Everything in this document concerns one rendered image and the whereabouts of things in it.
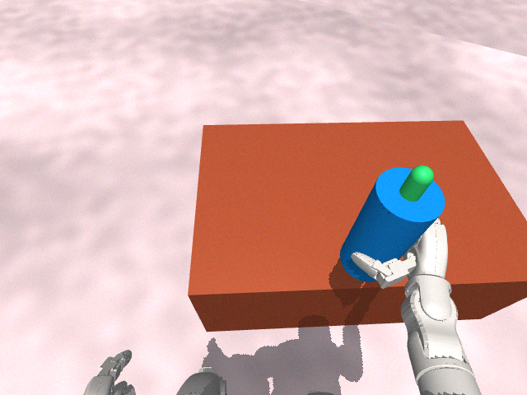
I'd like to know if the right robot hand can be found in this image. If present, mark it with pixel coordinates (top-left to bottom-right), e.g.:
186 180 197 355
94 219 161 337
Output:
351 218 448 289

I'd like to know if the right robot arm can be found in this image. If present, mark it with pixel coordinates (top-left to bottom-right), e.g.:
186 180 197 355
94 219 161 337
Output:
401 274 482 395

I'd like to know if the left robot hand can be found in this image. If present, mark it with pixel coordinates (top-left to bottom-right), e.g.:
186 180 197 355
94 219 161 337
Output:
83 350 136 395

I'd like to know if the bottle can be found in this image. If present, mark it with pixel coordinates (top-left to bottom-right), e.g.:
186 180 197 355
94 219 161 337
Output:
340 165 445 282

